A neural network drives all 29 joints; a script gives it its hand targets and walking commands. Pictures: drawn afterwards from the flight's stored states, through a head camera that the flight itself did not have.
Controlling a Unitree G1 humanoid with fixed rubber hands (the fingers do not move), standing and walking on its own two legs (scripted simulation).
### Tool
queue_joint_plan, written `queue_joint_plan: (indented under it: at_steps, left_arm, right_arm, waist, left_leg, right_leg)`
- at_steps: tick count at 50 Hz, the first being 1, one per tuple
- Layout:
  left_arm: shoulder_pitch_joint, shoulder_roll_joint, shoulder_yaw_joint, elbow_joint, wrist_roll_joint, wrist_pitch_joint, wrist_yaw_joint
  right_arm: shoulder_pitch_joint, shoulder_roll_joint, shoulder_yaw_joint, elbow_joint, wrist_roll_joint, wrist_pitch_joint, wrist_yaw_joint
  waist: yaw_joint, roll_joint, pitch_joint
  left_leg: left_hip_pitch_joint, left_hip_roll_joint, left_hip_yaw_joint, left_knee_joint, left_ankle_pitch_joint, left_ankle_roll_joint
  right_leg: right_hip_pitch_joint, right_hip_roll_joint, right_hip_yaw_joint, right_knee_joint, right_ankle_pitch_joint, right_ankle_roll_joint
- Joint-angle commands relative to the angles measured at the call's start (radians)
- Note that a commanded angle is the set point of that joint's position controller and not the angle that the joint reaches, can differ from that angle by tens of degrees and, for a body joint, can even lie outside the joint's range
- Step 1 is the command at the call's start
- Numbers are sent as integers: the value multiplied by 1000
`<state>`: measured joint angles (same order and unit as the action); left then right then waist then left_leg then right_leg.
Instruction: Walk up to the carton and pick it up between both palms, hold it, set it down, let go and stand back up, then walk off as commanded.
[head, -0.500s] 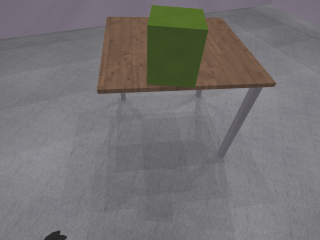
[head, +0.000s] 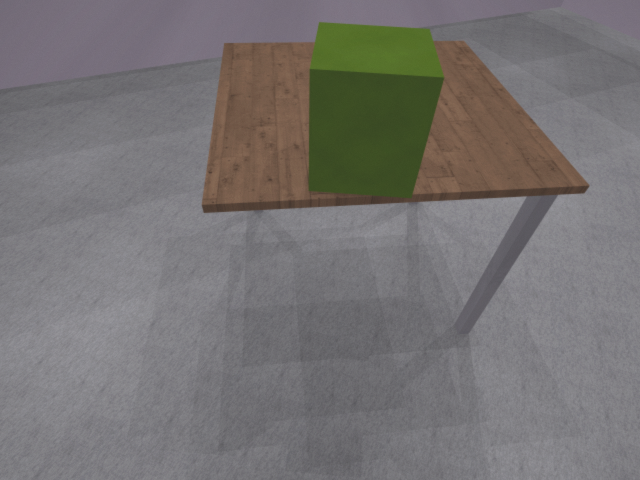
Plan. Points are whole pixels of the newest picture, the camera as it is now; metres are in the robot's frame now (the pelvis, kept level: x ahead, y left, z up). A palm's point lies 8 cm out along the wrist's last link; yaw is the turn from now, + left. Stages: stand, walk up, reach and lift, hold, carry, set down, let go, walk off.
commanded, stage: walk up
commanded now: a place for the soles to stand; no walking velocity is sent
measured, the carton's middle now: (366, 113) +0.76 -0.08 +0.07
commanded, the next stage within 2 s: none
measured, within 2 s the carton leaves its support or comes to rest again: neither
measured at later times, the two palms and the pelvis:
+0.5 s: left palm out of the picture +0.15 +0.24 -0.09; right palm out of the picture +0.09 -0.40 -0.05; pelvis +0.04 -0.07 +0.00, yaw -2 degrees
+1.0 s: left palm out of the picture +0.14 +0.21 -0.06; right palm out of the picture +0.13 -0.43 -0.08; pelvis +0.08 -0.11 +0.01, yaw +2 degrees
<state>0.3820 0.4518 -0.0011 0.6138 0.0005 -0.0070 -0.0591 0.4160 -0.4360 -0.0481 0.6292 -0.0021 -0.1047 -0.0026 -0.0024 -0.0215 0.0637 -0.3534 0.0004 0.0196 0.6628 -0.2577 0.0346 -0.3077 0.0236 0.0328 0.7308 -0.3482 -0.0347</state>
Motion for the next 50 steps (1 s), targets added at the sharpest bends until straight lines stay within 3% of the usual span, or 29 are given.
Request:
queue_joint_plan:
  at_steps: [1, 2, 3, 7, 8, 10, 12, 13, 15, 18, 20, 21, 23, 24, 25, 26, 27, 28, 29, 31, 32, 35, 36, 38, 40, 42, 46, 47, 50]
  left_arm:
    - [-77, 235, 128, -59, 35, 0, 12]
    - [-51, 214, 122, -49, 32, -1, 6]
    - [-31, 202, 127, -20, 30, 2, 1]
    - [-29, 173, 125, -35, 38, 13, -2]
    - [-40, 169, 121, -27, 37, 13, -6]
    - [-85, 160, 116, -44, 44, 17, -4]
    - [-94, 169, 113, -43, 47, 22, -4]
    - [-107, 177, 114, -54, 41, 21, -7]
    - [-117, 180, 118, -57, 48, 14, -15]
    - [-130, 188, 116, -61, 48, 7, -27]
    - [-106, 194, 126, -43, 45, -5, -34]
    - [-75, 197, 128, -44, 45, -10, -35]
    - [99, 199, 146, 25, 47, -28, -28]
    - [192, 261, 176, 71, 49, -37, -15]
    - [156, 316, 186, 33, 54, -40, 1]
    - [31, 301, 174, -30, 46, -42, 6]
    - [-20, 335, 182, -36, 39, -35, 14]
    - [-52, 349, 177, -28, 38, -31, 13]
    - [-83, 318, 177, -32, 39, -33, 12]
    - [-66, 250, 163, -30, 25, -37, 11]
    - [-56, 239, 160, -29, 23, -36, 14]
    - [-18, 230, 150, -36, 29, -36, 15]
    - [-10, 228, 155, -28, 25, -33, 15]
    - [-31, 231, 159, -37, 19, -27, 12]
    - [-7, 217, 151, -42, 17, -26, 15]
    - [61, 204, 145, -31, 28, -28, 14]
    - [109, 223, 149, -8, 33, -24, 11]
    - [77, 220, 146, -18, 34, -24, 11]
    - [62, 229, 149, -25, 39, -23, 4]
  right_arm:
    - [164, -317, -132, 45, -4, -25, -50]
    - [108, -285, -121, 44, -7, -23, -50]
    - [79, -276, -116, 29, -9, -25, -47]
    - [113, -270, -104, 22, 0, -27, -41]
    - [124, -271, -110, 18, 0, -26, -39]
    - [142, -276, -111, 18, 2, -25, -45]
    - [126, -300, -121, 21, 2, -23, -47]
    - [105, -313, -124, -2, 2, -21, -45]
    - [84, -320, -124, 3, 1, -19, -40]
    - [33, -350, -128, -16, -3, -23, -37]
    - [-21, -350, -127, -28, -8, -21, -32]
    - [-72, -345, -124, -31, -11, -19, -30]
    - [-99, -296, -102, -38, -16, -8, -24]
    - [-63, -224, -83, -31, -20, 3, -26]
    - [-21, -135, -47, -22, -8, 10, -22]
    - [22, -186, -53, -6, -6, 23, -24]
    - [19, -259, -70, 20, -3, 29, -27]
    - [12, -305, -88, 31, 2, 37, -27]
    - [40, -303, -89, 40, 9, 38, -22]
    - [67, -280, -85, 72, 12, 41, -11]
    - [91, -278, -89, 84, 16, 42, -8]
    - [71, -257, -86, 75, 8, 54, -9]
    - [94, -261, -92, 88, 12, 54, -11]
    - [119, -259, -87, 95, 11, 60, -12]
    - [115, -260, -87, 90, 11, 56, -13]
    - [38, -238, -71, 70, 15, 47, -16]
    - [12, -240, -72, 67, 3, 35, -21]
    - [21, -243, -72, 64, 2, 30, -23]
    - [36, -223, -68, 69, 5, 19, -23]
  waist:
    - [-52, 2, -6]
    - [-27, 60, 57]
    - [-14, 109, 84]
    - [-27, 182, 10]
    - [-37, 213, 2]
    - [-55, 186, -9]
    - [-45, 163, 19]
    - [-49, 202, 16]
    - [-44, 177, 7]
    - [-39, 193, 29]
    - [-14, 194, 25]
    - [11, 244, 36]
    - [99, 146, -53]
    - [126, -54, -76]
    - [123, -290, -32]
    - [51, -107, -16]
    - [53, -62, 5]
    - [51, -95, 48]
    - [32, -152, 83]
    - [16, -85, 73]
    - [15, -109, 41]
    - [32, -101, 14]
    - [28, -96, 0]
    - [23, -172, -54]
    - [45, -155, -38]
    - [88, -161, -94]
    - [99, -139, -133]
    - [79, -102, -112]
    - [68, -97, -87]
  left_leg:
    - [367, 376, -561, -352, -115, 82]
    - [299, 315, -445, -363, -40, 27]
    - [245, 288, -393, -368, 25, 6]
    - [292, 245, -238, -310, 317, 39]
    - [326, 239, -224, -285, 358, 62]
    - [359, 260, -271, -268, 403, 74]
    - [362, 300, -291, -272, 345, 118]
    - [342, 308, -296, -266, 269, 152]
    - [321, 324, -293, -283, 93, 189]
    - [257, 354, -317, -298, -106, 217]
    - [150, 349, -263, -294, -175, 208]
    - [95, 338, -253, -258, -177, 198]
    - [-92, 252, -136, -69, -203, 142]
    - [-242, 154, -64, 206, -219, 90]
    - [-395, -4, 9, 433, -300, 18]
    - [-375, -41, -41, 477, -259, -3]
    - [-343, -36, -79, 500, -241, 1]
    - [-305, -12, -117, 517, -238, 9]
    - [-303, 17, -109, 510, -185, 11]
    - [-269, 51, -67, 463, -94, 1]
    - [-235, 57, -73, 437, -61, -10]
    - [-245, 56, -62, 392, -55, -14]
    - [-244, 52, -72, 384, -35, -20]
    - [-202, 53, -37, 307, -57, -18]
    - [-216, 49, -43, 255, -68, -26]
    - [-272, 47, -52, 213, -159, -25]
    - [-261, 43, -50, 173, -280, -8]
    - [-236, 46, -57, 156, -275, -9]
    - [-208, 51, -28, 103, -281, 13]
  right_leg:
    - [-463, -47, 129, 390, -77, -4]
    - [-465, -57, 115, 365, -12, -3]
    - [-414, -50, 111, 376, 20, 8]
    - [-365, -35, 84, 347, 92, 13]
    - [-381, -41, 81, 341, 76, 22]
    - [-410, -42, 71, 324, 59, 18]
    - [-433, -52, 90, 291, 57, 17]
    - [-432, -69, 83, 260, 23, 28]
    - [-401, -77, 61, 214, -15, 22]
    - [-368, -114, 55, 120, -60, 12]
    - [-258, -118, 47, 57, -74, 3]
    - [-194, -126, 66, -16, -86, -11]
    - [126, -97, 34, -165, 39, -4]
    - [316, -89, 166, -224, -75, 19]
    - [285, -226, 494, -439, -335, 15]
    - [153, -318, 738, -573, -523, -16]
    - [90, -350, 777, -656, -652, -9]
    - [5, -324, 747, -671, -699, -1]
    - [0, -283, 657, -643, -626, 20]
    - [21, -216, 502, -588, -427, 50]
    - [45, -193, 429, -571, -350, 76]
    - [125, -176, 404, -558, -337, 36]
    - [142, -170, 388, -564, -321, 52]
    - [208, -149, 310, -559, -250, 94]
    - [241, -140, 311, -554, -165, 102]
    - [370, -182, 377, -489, -127, -9]
    - [391, -239, 417, -444, -40, -80]
    - [341, -263, 419, -449, -42, -114]
    - [275, -278, 372, -451, -51, -127]
